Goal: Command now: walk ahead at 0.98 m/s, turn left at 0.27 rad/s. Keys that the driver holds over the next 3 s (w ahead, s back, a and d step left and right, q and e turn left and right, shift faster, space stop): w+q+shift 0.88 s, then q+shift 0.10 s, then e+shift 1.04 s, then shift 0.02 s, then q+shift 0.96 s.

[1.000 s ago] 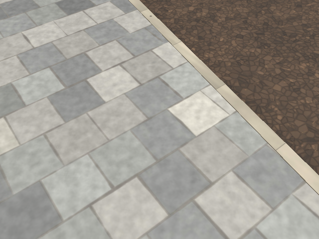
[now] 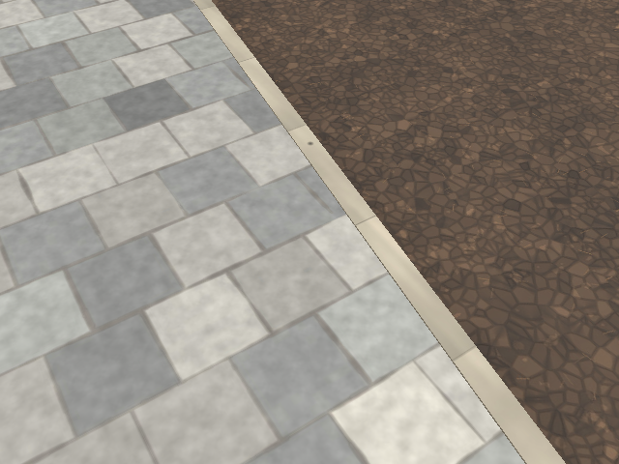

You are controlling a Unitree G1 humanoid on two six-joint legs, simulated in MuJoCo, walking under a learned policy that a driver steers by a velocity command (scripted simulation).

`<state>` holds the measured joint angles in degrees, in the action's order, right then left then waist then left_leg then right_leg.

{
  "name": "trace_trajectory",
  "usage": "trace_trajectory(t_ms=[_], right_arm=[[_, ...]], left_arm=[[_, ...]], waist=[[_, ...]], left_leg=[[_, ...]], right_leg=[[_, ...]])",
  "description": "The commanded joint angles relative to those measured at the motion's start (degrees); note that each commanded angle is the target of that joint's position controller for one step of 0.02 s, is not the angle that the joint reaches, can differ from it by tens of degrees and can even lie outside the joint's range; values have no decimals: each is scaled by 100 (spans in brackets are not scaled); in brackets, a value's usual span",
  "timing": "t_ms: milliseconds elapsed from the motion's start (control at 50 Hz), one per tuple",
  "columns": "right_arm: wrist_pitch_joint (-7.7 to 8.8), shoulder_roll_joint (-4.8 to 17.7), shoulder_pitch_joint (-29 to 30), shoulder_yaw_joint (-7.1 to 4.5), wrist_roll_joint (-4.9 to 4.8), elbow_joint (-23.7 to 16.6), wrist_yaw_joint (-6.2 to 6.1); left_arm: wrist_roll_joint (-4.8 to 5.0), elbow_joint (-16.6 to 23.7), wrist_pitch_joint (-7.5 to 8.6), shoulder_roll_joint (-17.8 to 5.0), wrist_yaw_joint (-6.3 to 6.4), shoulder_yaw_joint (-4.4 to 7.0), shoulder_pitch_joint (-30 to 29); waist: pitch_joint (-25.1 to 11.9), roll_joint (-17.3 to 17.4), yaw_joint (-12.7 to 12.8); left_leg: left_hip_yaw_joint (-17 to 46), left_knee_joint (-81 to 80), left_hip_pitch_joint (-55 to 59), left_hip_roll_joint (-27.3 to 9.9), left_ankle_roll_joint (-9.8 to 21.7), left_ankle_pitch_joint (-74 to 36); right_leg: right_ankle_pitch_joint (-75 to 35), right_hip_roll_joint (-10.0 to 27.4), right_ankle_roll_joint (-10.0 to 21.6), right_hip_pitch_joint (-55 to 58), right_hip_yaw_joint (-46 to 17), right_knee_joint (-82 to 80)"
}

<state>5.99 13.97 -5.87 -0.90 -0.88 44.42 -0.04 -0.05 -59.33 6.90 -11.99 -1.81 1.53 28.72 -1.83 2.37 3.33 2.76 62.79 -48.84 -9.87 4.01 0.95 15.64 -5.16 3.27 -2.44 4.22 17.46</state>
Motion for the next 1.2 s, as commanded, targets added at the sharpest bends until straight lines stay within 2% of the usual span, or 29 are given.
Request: trace_trajectory(t_ms=[20, 140, 200, 220, 240, 260, 280, 320, 340, 400, 460, 520, 600, 660, 680, 700, 720, 760, 780, 840, 960, 1020, 1080, 1100, 1120, 1140, 1160, 1180, 1200], right_arm=[[51, 159, 261, 12, -29, -263, 75], [146, 289, 1069, -72, -159, -751, 440], [10, 940, -695, -397, -204, -513, 479], [-67, 1332, -2166, -582, -167, -123, 420], [-161, 1729, -2473, -660, -137, 7, 328], [-101, 1536, -2372, -614, 4, -173, 311], [-49, 1051, -2563, -554, 67, -75, 251], [65, 753, -1882, -433, 117, -209, 344], [88, 740, -1492, -426, 106, -316, 329], [16, 554, -1154, -349, -58, -413, 213], [1, 656, -1353, -361, -99, -427, 9], [-47, 801, -1671, -428, -130, -340, -18], [-84, 754, -1783, -486, -222, -240, -84], [-199, 664, -1288, -436, 62, -488, -12], [-197, 16, -1546, -244, 183, -686, 29], [-115, -72, -2442, -90, -337, -928, 37], [-196, 476, -2043, -152, -417, -711, -45], [-237, 695, -841, -219, -63, -922, -9], [-239, 618, -597, -247, 1, -1045, 27], [-422, 344, -645, -233, -220, -1196, 110], [-368, 427, 108, -214, 47, -1472, 233], [-233, 271, 629, -186, 34, -1611, 450], [-165, 782, -470, -445, 41, -1442, 438], [-165, 973, -1204, -547, 87, -1230, 342], [-196, 1421, -1646, -597, 255, -1083, 206], [-148, 1418, -1334, -388, 573, -1324, 117], [-198, 1114, -1566, -381, 510, -1273, 182], [-209, 1104, -1260, -393, 393, -1165, 228], [-168, 882, -826, -339, 196, -1031, 233]], left_arm=[[9, 545, 214, -740, 132, 67, -571], [-103, 552, 6, -1138, 225, 91, -241], [-329, 829, -231, -1507, 336, 205, -620], [-277, 1031, -267, -1549, 360, 218, -997], [-371, 1198, -92, -572, 242, -37, -385], [30, 1530, 266, -275, 71, -201, -212], [195, 1767, 483, -1026, 56, -35, -1225], [86, 2063, 563, -849, 122, -59, -1897], [14, 2076, 509, -778, 140, -36, -1729], [-81, 2163, 241, -796, 163, 44, -1583], [-198, 2692, 207, -612, 223, -18, -2744], [-50, 3015, 211, -500, 228, 1, -3383], [223, 3201, 266, -1018, 242, 263, -3528], [295, 2821, 288, -1476, 297, 546, -1149], [187, 2634, 211, -1743, 333, 570, 12], [-14, 2475, 227, -2014, 179, 605, -117], [-40, 2724, 160, -1208, 191, 482, -592], [-66, 2509, 24, -1044, 223, 430, -832], [-108, 2375, 24, -1006, 210, 413, -966], [31, 2018, 74, -619, 99, 313, -1193], [-53, 1780, 23, -1117, 235, 377, -1679], [55, 1483, -7, -1477, 319, 388, -912], [184, 1350, -113, -1818, 325, 414, -799], [221, 1373, -131, -1713, 309, 356, -1055], [98, 1512, -131, -1319, 299, 237, -921], [31, 1335, -96, -628, 170, -21, 387], [225, 1080, -79, -1417, 116, 145, 375], [377, 1298, -174, -1471, 134, 203, -247], [294, 1446, -286, -1246, 208, 178, -741]], waist=[[939, -217, -215], [924, -472, -108], [-261, -1289, -1192], [-813, -1056, -1882], [-1158, 1041, -1191], [-2015, 1808, -820], [-1486, 907, -1218], [-463, -742, -638], [-265, -853, -294], [336, -558, 77], [793, -292, -275], [625, 87, -706], [515, 425, -707], [-1171, 516, 607], [-2135, -716, 662], [-2572, -3703, 0], [-1571, -2494, 276], [-290, -315, 313], [59, -125, 152], [383, -631, -195], [1045, -350, -326], [730, -245, -45], [-5, -790, -825], [-275, -730, -1356], [-911, 106, -1349], [-2462, 1319, -552], [-3400, 558, -1037], [-2474, 165, -872], [-1441, -364, -603]], left_leg=[[-252, -1280, 608, 99, -12, -1422], [-821, -2853, 957, 861, 340, -1314], [-1232, -2267, 2792, 1526, 690, 214], [-770, -2623, 4701, 1455, 882, 235], [1211, -2418, 6652, 483, 1475, 1593], [4908, -4228, 7843, -650, 2530, 4130], [4964, -4967, 7535, -426, 1876, 4044], [3841, -4949, 5634, -64, 1539, 2514], [3345, -4967, 4789, 194, 1551, 2014], [2323, -5156, 3371, 731, 1478, 1321], [1734, -5195, 2247, 1127, 1352, 496], [1749, -5068, 1996, 1264, 963, 820], [2501, -4293, 3504, 930, 762, 882], [2108, -1485, 3609, 1067, 342, -1184], [1510, 517, 2128, 1547, 217, 1274], [1070, 2030, 297, 1561, 91, 3037], [918, 2461, -256, 1001, 57, 2407], [500, 2183, 7, 674, 42, 1799], [527, 1834, 199, 453, 69, 1612], [428, 1549, 318, 55, 123, 1612], [-318, -509, 759, 303, -184, -308], [-835, -2018, 2020, 921, -23, -897], [-631, -2723, 3284, 1420, 459, -213], [-423, -3546, 4279, 1270, 670, -1170], [583, -3147, 5819, 171, 945, -3991], [2719, -2381, 7461, -1812, 2029, -7397], [2816, -2851, 7182, -1806, 2299, -6470], [2157, -3289, 6316, -1494, 2014, -4592], [1637, -3707, 5315, -1106, 1623, -3264]], right_leg=[[-1147, 1310, 676, -1289, -349, -1417], [-4060, 1700, 218, 856, 468, -929], [-8170, 1873, 127, 1299, 628, 1873], [-7657, 1671, 14, 164, 615, 3821], [-1575, 766, -200, -2355, 276, 6209], [1299, -70, -175, -4251, -951, 7594], [704, 313, 229, -4576, -1408, 7326], [164, 677, 327, -4270, -1359, 6464], [53, 840, 222, -3851, -1402, 6059], [84, 1079, -212, -3412, -1160, 5081], [-1307, 851, -511, -2887, -709, 3319], [-2461, 424, -606, -1873, -584, 1801], [-2072, 410, -619, -1859, -1087, 857], [-993, 889, -143, 741, -1165, 1422], [776, 1959, 221, 2754, -2772, 1373], [3185, 3224, 1062, 3558, -6333, 43], [3999, 2899, 843, 2883, -5920, -186], [1428, 2403, 476, 1201, -3743, -129], [534, 2215, 474, 568, -3080, -189], [-368, 1926, 372, -167, -1788, -440], [-3298, 1514, 177, -1022, 291, -548], [-4572, 1514, 9, -747, 476, -196], [-6439, 1851, 163, 45, 256, 1174], [-6039, 1706, 62, -239, 365, 2207], [-2067, 1035, -168, -1292, 372, 4460], [2527, 278, -346, -2566, -914, 6624], [2383, 332, -393, -2520, -1976, 6968], [2021, 622, -506, -2945, -1555, 6667], [1623, 931, -610, -3202, -1213, 5992]])
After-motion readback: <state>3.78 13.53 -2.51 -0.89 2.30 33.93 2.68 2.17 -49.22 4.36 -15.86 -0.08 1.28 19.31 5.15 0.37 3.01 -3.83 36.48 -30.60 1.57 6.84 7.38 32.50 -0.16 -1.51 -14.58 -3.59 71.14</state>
